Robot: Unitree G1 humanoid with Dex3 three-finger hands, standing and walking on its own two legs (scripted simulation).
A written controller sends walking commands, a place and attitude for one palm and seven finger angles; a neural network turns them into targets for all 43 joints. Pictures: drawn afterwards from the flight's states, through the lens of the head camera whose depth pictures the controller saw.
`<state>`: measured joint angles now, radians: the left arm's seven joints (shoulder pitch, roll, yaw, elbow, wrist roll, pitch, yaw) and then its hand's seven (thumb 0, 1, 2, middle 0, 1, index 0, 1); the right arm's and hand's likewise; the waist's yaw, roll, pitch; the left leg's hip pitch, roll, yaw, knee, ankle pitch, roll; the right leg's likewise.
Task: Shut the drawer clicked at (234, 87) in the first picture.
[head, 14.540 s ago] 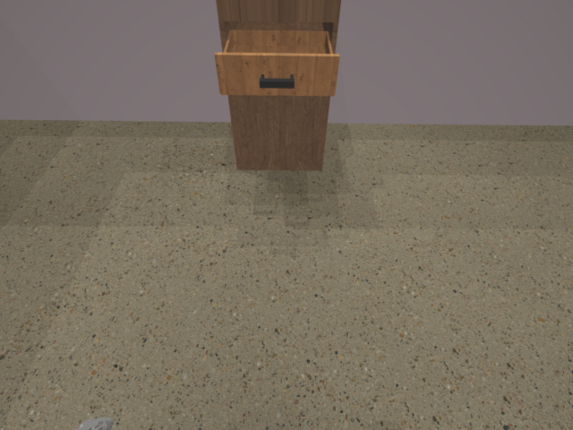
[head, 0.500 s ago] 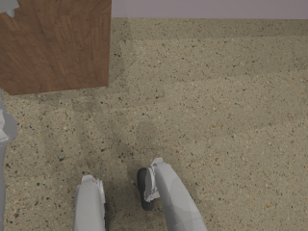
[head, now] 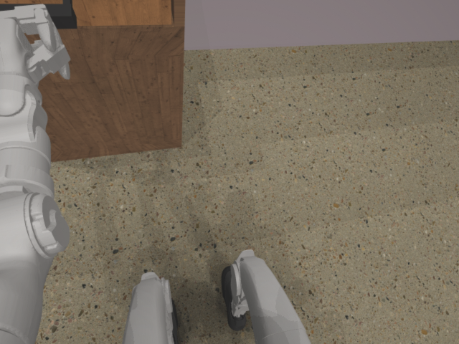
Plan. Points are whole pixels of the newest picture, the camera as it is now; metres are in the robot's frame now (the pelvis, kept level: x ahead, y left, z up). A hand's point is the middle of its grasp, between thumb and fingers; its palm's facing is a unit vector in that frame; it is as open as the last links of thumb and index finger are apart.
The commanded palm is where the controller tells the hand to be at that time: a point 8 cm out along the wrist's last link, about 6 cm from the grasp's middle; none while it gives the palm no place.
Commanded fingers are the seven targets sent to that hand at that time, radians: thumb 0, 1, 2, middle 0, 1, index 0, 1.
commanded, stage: draw the hand back to the body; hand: left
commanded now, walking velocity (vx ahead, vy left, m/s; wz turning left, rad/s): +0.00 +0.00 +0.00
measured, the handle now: (30, 5) +0.64 +0.23 +0.05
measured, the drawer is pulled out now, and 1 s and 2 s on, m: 0.00 0.00 0.00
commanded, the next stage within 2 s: step back with the hand held close in 1.44 s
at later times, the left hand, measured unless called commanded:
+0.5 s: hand out of the picture +0.43 +0.20 +0.14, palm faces +0.07 -1.00 -0.05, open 3.2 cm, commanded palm +0.39 +0.25 +0.15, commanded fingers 0.00 0.90 0.90 -1.40 -1.60 -1.40 -1.60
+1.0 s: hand out of the picture +0.29 +0.23 +0.24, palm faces +0.36 -0.88 -0.30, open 3.2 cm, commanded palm +0.24 +0.26 +0.26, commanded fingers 0.00 0.90 0.90 -1.40 -1.60 -1.40 -1.60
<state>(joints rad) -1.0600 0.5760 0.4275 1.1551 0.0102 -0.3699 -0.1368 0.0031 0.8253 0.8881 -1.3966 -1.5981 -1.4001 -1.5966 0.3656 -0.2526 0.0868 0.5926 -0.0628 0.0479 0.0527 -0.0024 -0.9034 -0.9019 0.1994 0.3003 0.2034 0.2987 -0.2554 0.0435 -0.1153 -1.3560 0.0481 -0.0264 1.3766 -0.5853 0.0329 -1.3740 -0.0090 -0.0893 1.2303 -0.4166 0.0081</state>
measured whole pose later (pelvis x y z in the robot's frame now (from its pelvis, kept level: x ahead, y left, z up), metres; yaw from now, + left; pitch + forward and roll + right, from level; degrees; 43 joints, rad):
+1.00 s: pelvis +0.06 -0.01 +0.14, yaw +4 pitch -1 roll -1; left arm 0.24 0.30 0.16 -0.13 -0.06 -0.04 0.09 0.01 0.89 0.90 -1.40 -1.60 -1.40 -1.60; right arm 0.19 -0.22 0.06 0.56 0.01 -0.03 -0.08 0.01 -0.90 -0.90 0.20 0.30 0.20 0.30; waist 0.05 0.06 -0.01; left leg -0.14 0.01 0.01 0.49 -0.33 0.01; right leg -0.21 -0.02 -0.06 0.48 -0.25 0.00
